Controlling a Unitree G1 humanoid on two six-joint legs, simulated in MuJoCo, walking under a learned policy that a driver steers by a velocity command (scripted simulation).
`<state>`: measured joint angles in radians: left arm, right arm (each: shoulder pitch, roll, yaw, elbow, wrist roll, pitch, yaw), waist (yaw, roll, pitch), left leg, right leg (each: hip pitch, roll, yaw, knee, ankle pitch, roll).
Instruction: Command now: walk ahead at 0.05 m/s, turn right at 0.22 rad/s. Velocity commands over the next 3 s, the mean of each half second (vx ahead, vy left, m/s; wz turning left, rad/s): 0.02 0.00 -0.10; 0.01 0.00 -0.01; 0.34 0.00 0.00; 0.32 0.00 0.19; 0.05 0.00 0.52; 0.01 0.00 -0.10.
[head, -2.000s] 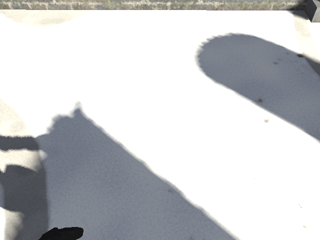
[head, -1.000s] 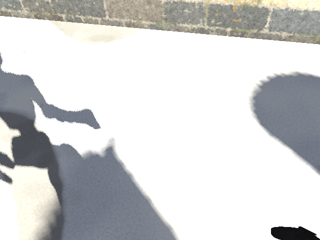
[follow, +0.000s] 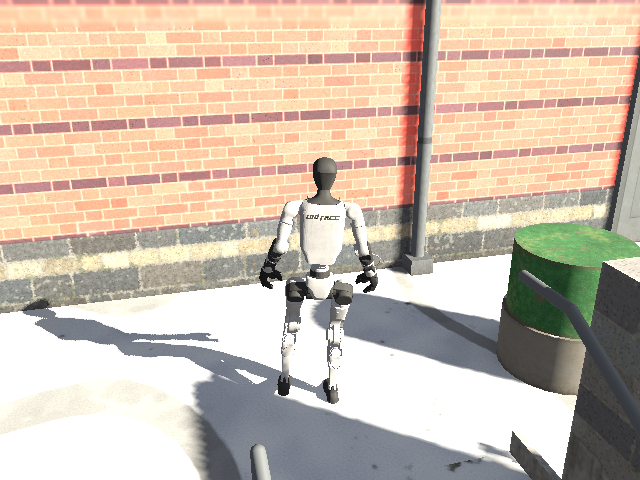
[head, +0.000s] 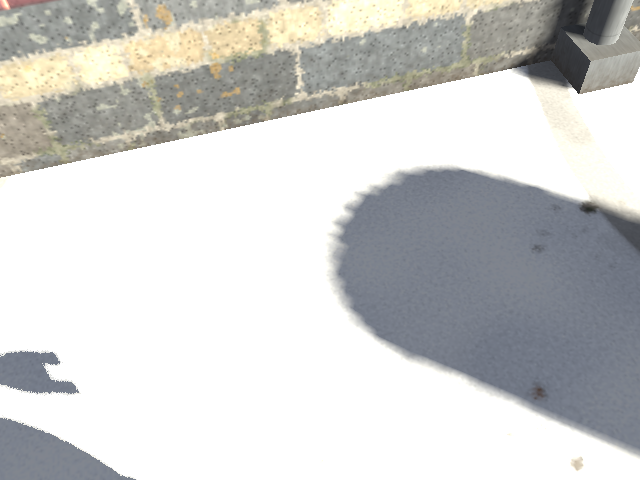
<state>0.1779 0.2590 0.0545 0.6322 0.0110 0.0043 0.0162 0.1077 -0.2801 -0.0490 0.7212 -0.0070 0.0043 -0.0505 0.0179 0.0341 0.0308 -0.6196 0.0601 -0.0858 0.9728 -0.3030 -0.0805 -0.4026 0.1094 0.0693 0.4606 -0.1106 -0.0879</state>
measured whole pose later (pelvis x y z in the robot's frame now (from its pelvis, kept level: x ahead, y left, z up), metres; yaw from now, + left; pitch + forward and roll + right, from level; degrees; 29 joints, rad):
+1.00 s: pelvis +0.06 +0.07 +0.00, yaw -2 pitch -1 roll +0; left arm 0.21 0.18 0.06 0.71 0.01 0.02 0.04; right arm 0.22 -0.19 -0.05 0.78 -0.01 -0.03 -0.02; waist 0.00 0.00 0.01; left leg -0.21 -0.03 -0.01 0.56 -0.33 0.02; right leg -0.27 0.04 0.12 0.57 -0.29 0.01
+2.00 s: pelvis +0.44 +0.08 +0.01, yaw +6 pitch +3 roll +0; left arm 0.10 0.28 0.05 0.70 0.02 -0.03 0.05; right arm 0.27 -0.29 -0.06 0.79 0.01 -0.03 0.00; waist -0.05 -0.03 0.04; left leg -0.28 -0.10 -0.07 0.37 -0.12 0.08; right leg -0.65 -0.04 0.10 0.87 -0.20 0.07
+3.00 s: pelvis +0.48 +0.09 +0.00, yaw +16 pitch +1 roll +1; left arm 0.21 0.29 0.06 0.76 -0.02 0.06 0.02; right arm 0.12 -0.26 -0.06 0.72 -0.01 0.03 -0.04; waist 0.01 0.00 0.05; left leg -0.23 0.03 0.15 0.47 -0.25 0.04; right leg -0.35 -0.05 -0.03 0.81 -0.46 0.08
